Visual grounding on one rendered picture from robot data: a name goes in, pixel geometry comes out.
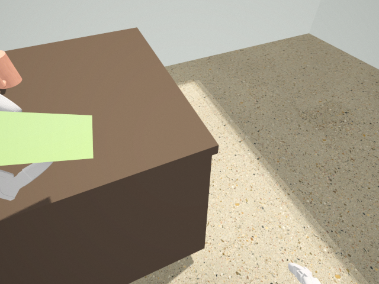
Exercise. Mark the right robot hand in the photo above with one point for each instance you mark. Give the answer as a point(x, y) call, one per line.
point(303, 274)

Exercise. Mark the sponge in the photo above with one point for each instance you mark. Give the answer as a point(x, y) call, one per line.
point(27, 137)

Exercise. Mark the table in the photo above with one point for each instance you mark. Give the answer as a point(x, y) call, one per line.
point(141, 203)

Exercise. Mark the left robot hand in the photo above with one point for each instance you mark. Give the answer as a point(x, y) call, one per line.
point(10, 185)

